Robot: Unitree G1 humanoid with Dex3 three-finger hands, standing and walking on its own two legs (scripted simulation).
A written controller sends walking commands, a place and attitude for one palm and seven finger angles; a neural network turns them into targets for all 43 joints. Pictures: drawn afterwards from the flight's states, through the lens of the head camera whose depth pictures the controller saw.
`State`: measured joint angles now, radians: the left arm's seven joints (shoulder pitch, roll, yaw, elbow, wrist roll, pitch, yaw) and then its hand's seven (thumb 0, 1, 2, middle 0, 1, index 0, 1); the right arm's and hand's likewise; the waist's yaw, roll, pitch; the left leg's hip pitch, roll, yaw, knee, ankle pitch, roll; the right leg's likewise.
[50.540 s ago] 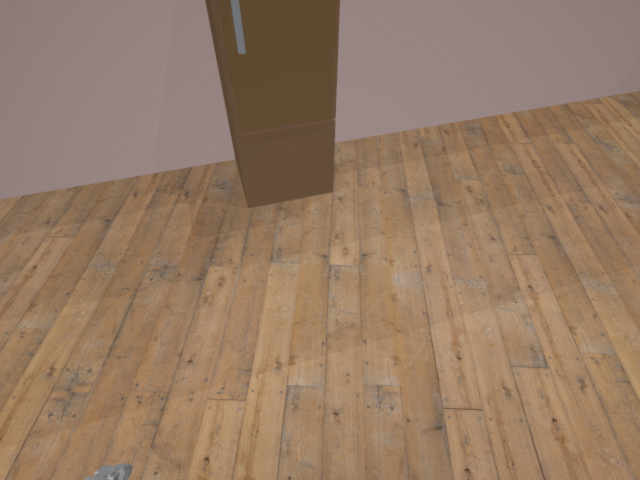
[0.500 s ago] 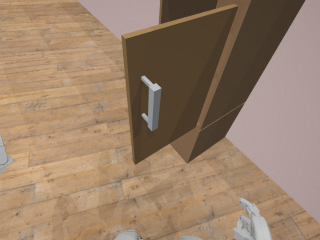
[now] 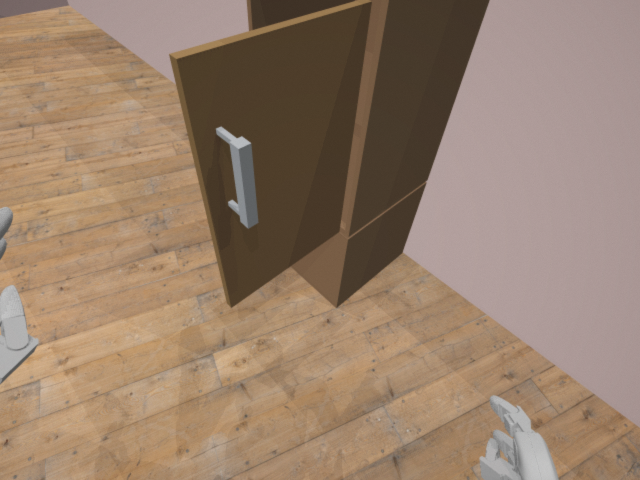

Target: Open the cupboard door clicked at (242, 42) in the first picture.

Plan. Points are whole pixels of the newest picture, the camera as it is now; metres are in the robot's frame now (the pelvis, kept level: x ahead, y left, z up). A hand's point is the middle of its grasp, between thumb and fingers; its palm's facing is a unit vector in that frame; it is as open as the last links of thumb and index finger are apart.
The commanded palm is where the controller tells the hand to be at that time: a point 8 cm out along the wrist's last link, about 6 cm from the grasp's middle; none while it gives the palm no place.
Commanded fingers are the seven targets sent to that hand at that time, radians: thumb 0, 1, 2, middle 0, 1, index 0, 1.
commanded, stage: stop stepping back and stand still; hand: left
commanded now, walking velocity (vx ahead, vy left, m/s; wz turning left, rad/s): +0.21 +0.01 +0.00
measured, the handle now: (237, 179) +0.55 +0.16 +0.05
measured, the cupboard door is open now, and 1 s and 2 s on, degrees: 90 90 90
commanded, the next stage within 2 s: let the arm hang, fingers relaxed in 0.54 s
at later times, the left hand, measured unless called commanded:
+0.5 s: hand out of the picture +0.15 +0.28 +0.16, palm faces +0.45 -0.76 -0.46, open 7.4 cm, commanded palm +0.09 +0.31 +0.18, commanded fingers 0.00 0.90 0.90 -0.20 -0.30 -0.20 -0.30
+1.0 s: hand out of the picture -0.06 +0.20 -0.18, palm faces +0.05 -0.99 -0.15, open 7.2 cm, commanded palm none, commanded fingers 0.00 0.90 0.90 -0.20 -0.30 -0.20 -0.30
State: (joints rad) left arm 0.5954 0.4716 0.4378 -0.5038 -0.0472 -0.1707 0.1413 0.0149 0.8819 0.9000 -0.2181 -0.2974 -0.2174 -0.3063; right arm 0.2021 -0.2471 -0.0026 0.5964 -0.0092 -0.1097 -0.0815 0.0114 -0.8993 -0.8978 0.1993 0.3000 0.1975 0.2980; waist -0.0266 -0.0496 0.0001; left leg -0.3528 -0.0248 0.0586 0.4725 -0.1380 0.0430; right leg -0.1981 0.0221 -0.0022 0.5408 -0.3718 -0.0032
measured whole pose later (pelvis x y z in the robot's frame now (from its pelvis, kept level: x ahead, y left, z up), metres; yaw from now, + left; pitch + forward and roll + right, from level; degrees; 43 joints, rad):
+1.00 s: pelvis -0.06 +0.02 +0.00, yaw +4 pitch -2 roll -1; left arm 0.28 0.19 -0.01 1.03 0.02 0.04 0.00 0.02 0.96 0.90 -0.21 -0.30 -0.21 -0.30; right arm 0.19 -0.25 0.00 1.02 -0.03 0.02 0.00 0.01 -0.90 -0.90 0.20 0.30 0.20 0.30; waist 0.00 -0.03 0.07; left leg -0.27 0.00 0.02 0.48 -0.18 0.02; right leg -0.19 -0.01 -0.06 0.46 -0.24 0.00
